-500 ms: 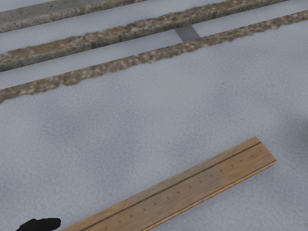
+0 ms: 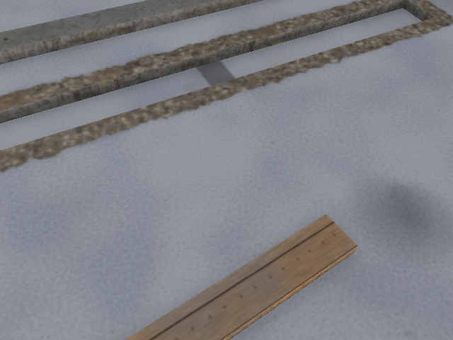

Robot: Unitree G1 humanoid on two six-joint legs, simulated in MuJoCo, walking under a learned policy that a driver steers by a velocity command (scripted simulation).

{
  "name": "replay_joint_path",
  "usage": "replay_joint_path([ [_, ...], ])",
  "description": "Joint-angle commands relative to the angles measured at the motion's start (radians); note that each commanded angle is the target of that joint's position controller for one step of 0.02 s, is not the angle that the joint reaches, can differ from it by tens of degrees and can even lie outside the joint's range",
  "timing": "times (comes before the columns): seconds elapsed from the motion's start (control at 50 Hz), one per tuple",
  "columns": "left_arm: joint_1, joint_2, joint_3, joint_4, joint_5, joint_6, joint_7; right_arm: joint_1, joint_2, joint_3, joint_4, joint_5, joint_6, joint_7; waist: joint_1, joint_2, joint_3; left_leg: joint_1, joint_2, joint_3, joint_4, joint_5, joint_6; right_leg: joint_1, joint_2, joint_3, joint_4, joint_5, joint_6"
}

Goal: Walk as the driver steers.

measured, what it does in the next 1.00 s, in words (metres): walks ahead: left foot 0.04 m higher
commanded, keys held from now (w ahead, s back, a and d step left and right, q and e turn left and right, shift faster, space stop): no key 0.24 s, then w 0.46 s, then w+q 0.22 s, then q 0.08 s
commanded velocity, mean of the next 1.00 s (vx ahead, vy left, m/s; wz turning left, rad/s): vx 0.26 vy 0.00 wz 0.04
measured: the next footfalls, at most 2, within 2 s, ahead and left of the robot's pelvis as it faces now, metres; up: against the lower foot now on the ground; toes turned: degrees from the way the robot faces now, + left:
left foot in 0.84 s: +0.38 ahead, +0.14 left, +0.04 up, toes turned +6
right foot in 1.30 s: +0.52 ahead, -0.06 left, +0.04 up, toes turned +16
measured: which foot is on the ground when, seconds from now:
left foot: down 0.00-0.52, up 0.54-0.82, down 0.84-1.00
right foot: down 0.00-0.96, up 0.98-1.00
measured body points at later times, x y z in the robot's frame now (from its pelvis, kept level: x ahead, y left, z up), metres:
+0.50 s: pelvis +0.06 -0.01 -0.01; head +0.06 -0.02 +0.44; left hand +0.19 +0.25 -0.10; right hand +0.17 -0.27 -0.12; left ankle +0.00 +0.12 -0.73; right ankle +0.05 -0.12 -0.73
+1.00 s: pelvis +0.26 +0.04 +0.02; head +0.32 +0.04 +0.46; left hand +0.24 +0.31 -0.11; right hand +0.53 -0.16 -0.05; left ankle +0.33 +0.13 -0.70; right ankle +0.08 -0.12 -0.66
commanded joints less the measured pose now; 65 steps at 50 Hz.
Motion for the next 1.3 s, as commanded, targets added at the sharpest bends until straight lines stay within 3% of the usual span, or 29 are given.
replay_joint_path([
  [0.02, -0.035, 0.09, 0.035, -0.077, 0.008, -0.005, -0.003, -0.08, -0.137, -0.028, -0.089, 0.009, -0.029, -0.007, 0.025, 0.186, -0.067, -0.017, 0.17, -0.197, -0.202, 0.029, 0.083, 0.129, -0.062, 0.03, -0.044, 0.064, -0.003],
  [0.1, -0.012, 0.088, 0.035, -0.06, -0.003, -0.016, -0.011, -0.048, -0.123, -0.019, -0.107, 0.005, -0.025, -0.008, 0.004, 0.08, -0.003, -0.023, 0.101, -0.115, -0.168, -0.086, 0.039, 0.088, -0.077, 0.052, -0.074, 0.052, -0.039],
  [0.24, -0.008, 0.075, 0.031, -0.054, -0.002, -0.038, -0.015, -0.017, -0.102, -0.017, -0.132, 0.01, -0.025, 0.001, -0.015, 0.003, -0.056, 0.044, 0.067, -0.066, -0.087, 0.035, 0.037, 0.089, -0.097, 0.08, -0.084, 0.12, -0.038],
  [0.28, 0.008, 0.073, 0.029, -0.051, -0.003, -0.035, -0.013, -0.006, -0.099, -0.016, -0.133, 0.011, -0.022, 0.004, -0.012, 0.016, -0.065, 0.033, 0.051, -0.059, -0.101, -0.137, 0.046, 0.087, -0.075, 0.061, -0.082, -0.078, -0.045],
  [0.32, 0.027, 0.093, 0.034, -0.058, -0.015, -0.041, -0.012, 0.01, -0.124, -0.024, -0.139, 0.026, -0.021, 0.001, -0.009, 0.048, -0.003, -0.002, 0.061, -0.096, -0.127, -0.33, 0.085, 0.01, -0.049, 0.031, -0.05, -0.291, -0.062],
  [0.38, 0.024, 0.061, 0.025, -0.072, -0.033, -0.081, -0.019, 0.073, -0.153, -0.031, -0.135, 0.037, -0.043, -0.002, -0.018, 0.13, 0.053, 0.043, 0.172, -0.277, -0.227, -0.444, 0.163, -0.103, -0.032, -0.037, 0.072, -0.232, -0.069],
  [0.42, 0.013, 0.059, 0.026, -0.076, -0.043, -0.105, -0.028, 0.089, -0.18, -0.04, -0.125, 0.045, -0.051, 0.0, -0.014, 0.186, 0.082, 0.078, 0.28, -0.417, -0.282, -0.402, 0.22, -0.146, -0.048, -0.09, 0.141, -0.131, -0.073],
  [0.48, 0.104, 0.062, 0.034, -0.043, -0.034, -0.122, -0.043, 0.034, -0.164, -0.035, -0.142, 0.055, -0.052, 0.009, 0.043, 0.172, 0.041, -0.011, 0.21, -0.283, -0.19, -0.143, 0.165, 0.078, -0.056, -0.09, 0.017, -0.09, -0.105],
  [0.5, 0.164, 0.095, 0.046, -0.023, -0.031, -0.125, -0.046, -0.017, -0.135, -0.025, -0.168, 0.057, -0.056, 0.008, 0.071, 0.101, 0.032, -0.073, 0.119, -0.165, -0.073, -0.023, 0.111, 0.165, -0.087, -0.001, -0.066, -0.089, -0.132],
  [0.52, 0.24, 0.174, 0.072, -0.002, -0.028, -0.129, -0.049, -0.046, -0.109, -0.019, -0.201, 0.053, -0.072, 0.003, 0.081, -0.103, 0.003, -0.202, -0.02, 0.012, 0.202, 0.09, 0.032, 0.309, -0.189, 0.216, -0.162, -0.051, -0.194],
  [0.54, 0.333, 0.216, 0.084, 0.007, -0.025, -0.13, -0.054, -0.057, -0.134, -0.025, -0.214, 0.046, -0.086, -0.004, 0.123, -0.25, -0.023, -0.442, -0.061, -0.002, 0.474, -0.186, -0.008, 0.481, -0.354, 0.519, -0.274, 0.055, -0.309],
  [0.56, 0.354, 0.186, 0.071, 0.018, -0.023, -0.135, -0.052, -0.038, -0.168, -0.039, -0.205, 0.063, -0.089, -0.004, 0.105, -0.163, -0.01, -0.59, -0.033, -0.063, 0.635, -0.301, 0.003, 0.548, -0.411, 0.564, -0.264, 0.103, -0.344],
  [0.58, 0.334, 0.163, 0.061, 0.015, -0.022, -0.135, -0.046, -0.023, -0.154, -0.035, -0.193, 0.068, -0.088, -0.002, 0.086, -0.069, -0.006, -0.645, 0.004, -0.077, 0.698, -0.242, 0.02, 0.567, -0.398, 0.489, -0.246, 0.123, -0.327],
  [0.62, 0.282, 0.128, 0.042, 0.021, -0.021, -0.122, -0.035, -0.044, -0.123, -0.026, -0.185, 0.044, -0.086, 0.008, 0.06, 0.0, 0.006, -0.65, 0.065, -0.065, 0.649, -0.098, 0.029, 0.512, -0.352, 0.338, -0.274, 0.196, -0.273],
  [0.66, 0.245, 0.097, 0.025, 0.034, -0.02, -0.106, -0.024, -0.044, -0.102, -0.02, -0.172, 0.041, -0.08, 0.026, 0.037, -0.042, 0.017, -0.564, 0.083, -0.027, 0.553, -0.009, 0.006, 0.419, -0.294, 0.218, -0.326, 0.234, -0.234],
  [0.74, 0.23, 0.153, 0.033, 0.063, -0.021, -0.099, -0.007, -0.131, -0.05, 0.01, -0.172, 0.042, -0.078, 0.045, 0.062, -0.053, 0.038, -0.408, 0.064, 0.038, 0.252, 0.181, -0.022, 0.305, -0.244, 0.043, -0.367, 0.266, -0.197],
  [0.84, 0.282, 0.207, 0.046, 0.122, -0.045, -0.098, -0.014, -0.223, -0.099, 0.005, -0.219, 0.051, -0.068, 0.054, 0.081, -0.062, 0.084, -0.35, 0.039, 0.057, 0.086, 0.158, 0.041, 0.345, -0.325, 0.008, -0.393, 0.267, -0.173],
  [0.88, 0.367, 0.141, 0.019, 0.154, -0.031, -0.086, -0.018, -0.264, -0.132, -0.015, -0.233, 0.056, -0.075, 0.059, 0.091, -0.011, 0.006, -0.285, -0.045, 0.126, 0.049, 0.086, 0.09, 0.474, -0.263, -0.093, -0.238, 0.757, -0.121],
  [0.92, 0.397, 0.191, 0.018, 0.19, -0.03, -0.076, -0.006, -0.122, -0.135, -0.033, -0.203, 0.06, -0.078, 0.066, -0.008, -0.08, -0.182, 0.08, -0.096, 0.135, -0.007, 0.193, 0.148, 0.412, -0.27, -0.138, 0.022, 1.092, -0.063],
  [0.94, 0.354, 0.22, 0.023, 0.182, -0.033, -0.081, 0.001, 0.008, -0.159, -0.052, -0.162, 0.061, -0.07, 0.068, -0.079, -0.072, -0.252, 0.353, -0.074, 0.076, -0.055, 0.311, 0.179, 0.239, -0.254, -0.156, 0.174, 1.051, -0.024],
  [0.96, 0.253, 0.217, 0.019, 0.144, -0.026, -0.097, 0.001, 0.162, -0.195, -0.072, -0.109, 0.053, -0.055, 0.059, -0.165, 0.012, -0.292, 0.647, 0.02, -0.084, -0.094, 0.416, 0.234, -0.055, -0.179, -0.133, 0.423, 0.617, 0.03],
  [0.98, 0.187, 0.161, 0.001, 0.089, -0.004, -0.117, -0.01, 0.236, -0.215, -0.071, -0.081, 0.037, -0.042, 0.041, -0.16, 0.175, -0.374, 0.814, 0.212, -0.352, -0.118, 0.534, 0.309, -0.268, -0.098, -0.048, 0.663, -0.18, 0.042],
  [1.0, 0.108, 0.187, 0.008, 0.059, -0.012, -0.135, -0.02, 0.181, -0.212, -0.064, -0.107, 0.014, -0.036, 0.022, -0.153, 0.123, -0.367, 0.724, 0.273, -0.37, -0.108, 0.713, 0.305, -0.278, -0.14, 0.04, 0.719, -0.26, 0.019],
  [1.02, 0.045, 0.173, 0.009, 0.031, -0.043, -0.136, -0.023, 0.11, -0.19, -0.058, -0.128, 0.007, -0.036, 0.017, -0.121, 0.076, -0.272, 0.62, 0.247, -0.346, -0.139, 0.655, 0.296, -0.32, -0.147, 0.028, 0.695, -0.222, 0.018],
  [1.04, 0.035, 0.162, 0.008, 0.028, -0.047, -0.129, -0.018, 0.048, -0.174, -0.054, -0.136, 0.018, -0.038, 0.015, -0.077, 0.016, -0.186, 0.493, 0.208, -0.311, -0.175, 0.564, 0.272, -0.327, -0.16, 0.004, 0.63, -0.174, 0.026],
  [1.1, 0.096, 0.126, 0.01, 0.05, -0.026, -0.082, -0.014, -0.066, -0.149, -0.045, -0.172, 0.027, -0.025, 0.009, 0.017, 0.08, -0.082, 0.153, 0.126, -0.233, -0.249, 0.441, 0.259, -0.173, -0.138, -0.047, 0.52, -0.11, 0.083],
  [1.2, 0.073, 0.121, 0.006, 0.045, -0.002, -0.037, -0.005, -0.114, -0.192, -0.054, -0.197, 0.024, 0.018, -0.025, 0.041, 0.158, -0.109, -0.039, 0.076, -0.186, -0.158, 0.364, 0.233, -0.014, -0.076, -0.067, 0.298, 0.049, 0.134],
  [1.26, -0.007, 0.138, 0.008, -0.002, -0.017, -0.025, -0.007, -0.104, -0.204, -0.054, -0.195, 0.036, 0.042, -0.042, 0.031, 0.16, -0.125, -0.027, 0.088, -0.26, -0.06, 0.285, 0.201, 0.02, -0.081, -0.033, 0.169, 0.05, 0.129],
  [1.3, 0.102, 0.147, 0.024, 0.029, -0.023, -0.027, -0.009, -0.124, -0.176, -0.04, -0.201, 0.035, 0.056, -0.042, 0.083, 0.167, -0.154, -0.071, 0.071, -0.27, 0.043, 0.205, 0.169, 0.186, -0.058, -0.105, 0.047, 0.076, 0.102],
])
Over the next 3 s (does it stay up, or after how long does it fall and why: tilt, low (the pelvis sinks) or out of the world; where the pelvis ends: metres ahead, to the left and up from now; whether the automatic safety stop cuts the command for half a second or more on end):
stays up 0.40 0.18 0.05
